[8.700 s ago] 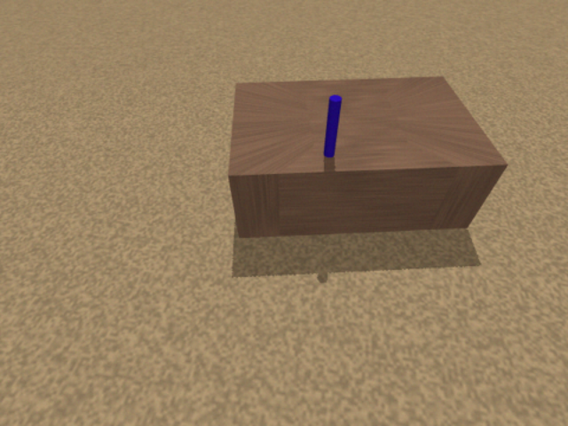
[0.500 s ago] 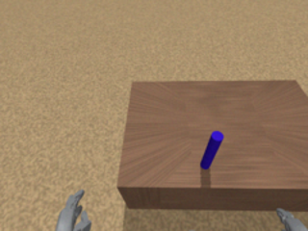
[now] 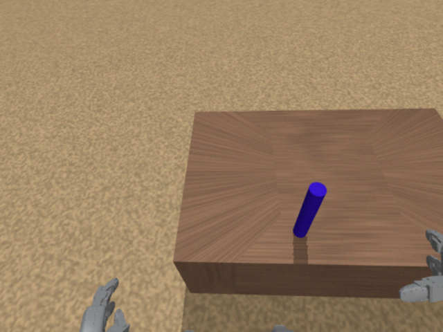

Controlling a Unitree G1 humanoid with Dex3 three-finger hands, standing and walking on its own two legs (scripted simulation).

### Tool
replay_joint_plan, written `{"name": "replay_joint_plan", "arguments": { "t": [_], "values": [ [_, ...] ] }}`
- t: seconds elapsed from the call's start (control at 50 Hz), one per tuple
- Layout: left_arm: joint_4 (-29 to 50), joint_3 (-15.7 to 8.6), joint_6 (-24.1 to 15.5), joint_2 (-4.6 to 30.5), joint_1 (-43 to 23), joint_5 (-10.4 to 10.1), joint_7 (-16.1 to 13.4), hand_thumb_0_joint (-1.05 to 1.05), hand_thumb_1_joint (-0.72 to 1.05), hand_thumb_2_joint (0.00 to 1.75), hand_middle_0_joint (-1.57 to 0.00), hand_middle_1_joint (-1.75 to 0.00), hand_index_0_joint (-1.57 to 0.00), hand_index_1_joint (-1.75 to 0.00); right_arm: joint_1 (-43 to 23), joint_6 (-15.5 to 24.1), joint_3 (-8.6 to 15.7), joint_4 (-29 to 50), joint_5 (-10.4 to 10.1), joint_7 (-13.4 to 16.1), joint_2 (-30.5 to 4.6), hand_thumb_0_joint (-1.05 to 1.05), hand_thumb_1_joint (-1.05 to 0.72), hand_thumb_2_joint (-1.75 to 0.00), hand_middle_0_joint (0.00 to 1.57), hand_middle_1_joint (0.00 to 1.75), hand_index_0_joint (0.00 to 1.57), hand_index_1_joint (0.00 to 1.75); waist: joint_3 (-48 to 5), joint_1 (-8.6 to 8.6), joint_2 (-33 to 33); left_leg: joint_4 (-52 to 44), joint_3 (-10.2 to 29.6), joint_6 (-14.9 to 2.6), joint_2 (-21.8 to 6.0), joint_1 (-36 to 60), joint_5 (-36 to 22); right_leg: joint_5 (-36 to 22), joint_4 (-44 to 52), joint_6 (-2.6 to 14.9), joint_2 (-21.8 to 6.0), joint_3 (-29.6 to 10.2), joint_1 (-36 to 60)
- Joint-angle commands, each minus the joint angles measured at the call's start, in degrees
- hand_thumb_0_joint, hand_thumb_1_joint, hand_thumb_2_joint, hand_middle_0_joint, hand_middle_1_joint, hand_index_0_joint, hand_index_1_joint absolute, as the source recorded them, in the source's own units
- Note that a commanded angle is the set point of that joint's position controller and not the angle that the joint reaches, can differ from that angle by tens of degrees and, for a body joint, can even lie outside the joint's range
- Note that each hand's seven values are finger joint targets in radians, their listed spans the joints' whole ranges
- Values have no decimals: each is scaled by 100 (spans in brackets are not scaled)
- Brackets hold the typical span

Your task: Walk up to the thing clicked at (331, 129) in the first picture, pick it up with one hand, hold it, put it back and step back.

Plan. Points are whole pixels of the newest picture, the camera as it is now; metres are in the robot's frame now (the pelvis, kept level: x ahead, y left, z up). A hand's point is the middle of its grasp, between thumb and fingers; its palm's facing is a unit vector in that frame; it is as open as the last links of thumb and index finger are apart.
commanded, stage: go down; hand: right
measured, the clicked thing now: (307, 213) +0.46 -0.19 -0.21
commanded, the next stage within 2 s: approach in 1.08 s
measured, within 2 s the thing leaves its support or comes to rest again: neither
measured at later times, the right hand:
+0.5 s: hand (428, 227) +0.32 -0.35 +0.00, palm faces +0.11 +0.98 -0.14, open 17.7 cm
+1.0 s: hand (434, 205) +0.36 -0.37 +0.01, palm faces +0.10 +0.99 -0.10, open 17.6 cm
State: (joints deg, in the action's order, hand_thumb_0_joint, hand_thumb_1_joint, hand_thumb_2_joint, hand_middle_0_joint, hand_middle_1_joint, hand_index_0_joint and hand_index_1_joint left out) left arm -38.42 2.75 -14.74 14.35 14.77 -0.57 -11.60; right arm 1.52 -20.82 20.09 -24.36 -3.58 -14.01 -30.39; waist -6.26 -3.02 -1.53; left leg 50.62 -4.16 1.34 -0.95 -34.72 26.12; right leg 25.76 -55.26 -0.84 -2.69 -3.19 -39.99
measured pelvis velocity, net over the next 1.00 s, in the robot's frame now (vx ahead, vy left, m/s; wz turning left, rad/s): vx -0.01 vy -0.01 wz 0.04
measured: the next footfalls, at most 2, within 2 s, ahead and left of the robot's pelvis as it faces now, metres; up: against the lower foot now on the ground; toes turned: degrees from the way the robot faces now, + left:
none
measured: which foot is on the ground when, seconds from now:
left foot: down 0.00-1.00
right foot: down 0.00-1.00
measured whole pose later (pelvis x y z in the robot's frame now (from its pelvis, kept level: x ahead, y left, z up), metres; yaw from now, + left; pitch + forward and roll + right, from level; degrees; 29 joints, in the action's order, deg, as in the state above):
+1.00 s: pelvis -0.01 -0.01 -0.01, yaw +2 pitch +16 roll +4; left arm -39.5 3.4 -8.7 17.9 20.0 1.5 -5.8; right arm -29.0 11.5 33.0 -67.5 -3.8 -32.0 -45.6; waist -5.0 -5.2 1.2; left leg 51.2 -2.4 2.0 -0.4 -43.5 24.1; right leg 24.8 -56.6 0.2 -3.2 -1.6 -48.3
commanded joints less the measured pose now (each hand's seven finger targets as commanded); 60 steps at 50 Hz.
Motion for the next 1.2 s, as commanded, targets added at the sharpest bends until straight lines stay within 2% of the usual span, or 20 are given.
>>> {"name": "replay_joint_plan", "arguments": {
  "t": [0.0,0.06,0.14,0.16,0.18,0.2,0.26,0.36,0.44,0.48,0.58,0.66,0.68,0.7,0.86,0.92,1.02,1.06,1.16,1.18],
  "values": [
    [600,-486,-155,1032,92,-15,-46,0,87,90,-20,-30,-20,-30,-932,426,654,45,-81,-460,-1524,0,55,-6,4,5,4,5,-973,98,-459,-710,-43,-162,161,316,-1597,-1763,912,117,105,22,1053],
    [531,-554,-108,1109,235,7,24,0,86,90,-20,-29,-20,-30,-1261,744,848,-317,-66,-741,-1863,0,61,-7,3,6,4,6,-1039,89,-441,-655,19,-168,143,323,-1868,-2041,841,149,98,42,1100],
    [565,-558,-53,1115,276,58,97,0,87,91,-20,-29,-19,-30,-1805,1331,1142,-467,-39,-888,-2299,0,61,-8,2,7,3,7,-1137,209,-485,-616,74,-199,132,302,-1619,-1764,887,189,99,74,978],
    [593,-500,-35,1069,238,53,127,0,87,91,-20,-30,-19,-30,-1829,1461,1055,-754,-40,-937,-2195,0,61,-8,2,7,3,7,-956,129,-445,-588,60,-216,161,125,-1465,-1606,925,191,86,60,906],
    [584,-627,-31,1204,333,70,132,0,87,90,-20,-29,-19,-30,-2103,1632,1232,-531,-28,-947,-2453,0,61,-7,2,6,3,7,-1214,154,-612,-533,103,-215,131,196,-1608,-1744,856,179,99,76,1004],
    [563,-603,-23,1193,387,72,132,0,87,91,-20,-29,-19,-30,-2384,1797,1265,-668,-35,-971,-2523,0,61,-8,2,7,3,7,-1350,68,-467,-529,140,-197,130,219,-1725,-1810,789,203,106,94,1071],
    [514,-588,27,1258,473,86,151,0,87,90,-20,-29,-19,-30,-2896,2218,1475,-728,-129,-1064,-2846,0,61,-8,1,7,2,7,-1591,115,-724,-471,212,-212,95,237,-1728,-1753,741,204,132,131,1043],
    [423,-543,117,1337,651,117,195,0,89,90,-20,-29,-19,-30,-3334,2634,1377,-1749,-117,-1267,-2897,0,61,-6,3,6,3,6,-1531,-4,-784,-575,190,-253,129,-51,-1329,-1362,848,206,110,104,1034],
    [393,-485,193,1375,748,118,246,0,90,90,-20,-30,-20,-30,-3590,2839,1465,-2325,-134,-1402,-3159,0,61,-5,4,6,4,6,-1479,47,-703,-621,163,-259,153,-18,-1308,-1382,924,207,98,84,943],
    [389,-461,215,1364,798,125,279,0,91,90,-19,-30,-19,-30,-3559,2914,1362,-2787,-122,-1461,-3037,0,61,-5,4,6,4,6,-1305,-40,-445,-648,161,-261,177,-138,-1259,-1330,891,225,86,79,841],
    [409,-417,251,1395,834,145,346,0,91,89,-19,-30,-20,-29,-3881,3213,1525,-2995,-159,-1536,-3393,0,61,-5,4,6,4,6,-1317,9,-478,-605,194,-259,176,-178,-1189,-1217,825,247,106,84,661],
    [426,-425,269,1451,913,142,366,0,92,89,-19,-30,-20,-29,-4114,3411,1627,-2949,-177,-1599,-3586,0,61,-6,4,6,4,6,-1712,-19,-611,-521,267,-243,155,-31,-1516,-1539,686,253,138,123,842],
    [382,-417,276,1485,931,145,367,0,91,89,-19,-30,-20,-29,-4522,3504,1658,-2562,-238,-1628,-3705,0,61,-6,4,6,4,6,-2022,-15,-804,-446,246,-248,175,-130,-1606,-1717,662,219,115,93,1077],
    [336,-387,288,1445,968,157,375,0,92,89,-19,-30,-19,-29,-4293,3476,1649,-3026,-195,-1656,-3656,0,61,-6,4,6,4,6,-1936,-44,-792,-436,223,-268,172,-231,-1626,-1851,629,210,95,81,1086],
    [254,-405,415,1561,1127,181,433,0,91,90,-19,-30,-20,-30,-4476,3563,1677,-3076,-200,-1773,-3819,0,57,-6,5,5,4,5,-2039,4,-1058,-385,138,-307,225,-372,-1740,-2461,609,125,45,3,1279],
    [250,-397,440,1532,1138,173,477,0,91,90,-19,-30,-19,-30,-4345,3542,1561,-3402,-168,-1793,-3653,0,55,-6,5,5,4,5,-1764,-58,-934,-423,122,-318,242,-494,-1642,-2374,623,126,23,-5,1205],
    [390,-359,475,1515,1057,148,531,0,91,89,-19,-30,-20,-30,-4533,3628,1698,-3304,-214,-1757,-3798,0,60,-7,4,6,4,6,-1636,-54,-739,-515,151,-308,226,-358,-1374,-1667,705,200,45,-1,866],
    [354,-378,473,1530,1095,150,538,0,91,90,-19,-30,-19,-30,-4748,3702,1771,-3037,-205,-1758,-3956,0,59,-6,4,5,4,5,-1929,-37,-899,-469,171,-311,212,-339,-1491,-1843,667,183,44,-3,1068],
    [329,-340,484,1523,1064,150,531,0,88,92,-19,-29,-18,-30,-4854,3748,1629,-3157,-222,-1786,-3830,0,61,-7,2,6,3,6,-1850,-141,-981,-453,165,-305,210,-546,-1436,-1785,615,188,60,10,1096],
    [263,-350,474,1544,1147,155,534,0,89,91,-20,-30,-20,-30,-4912,3750,1719,-3189,-214,-1790,-3958,0,60,-8,3,6,4,6,-1945,-118,-937,-398,149,-308,213,-540,-1505,-1915,592,168,42,-16,1107]
  ]
}}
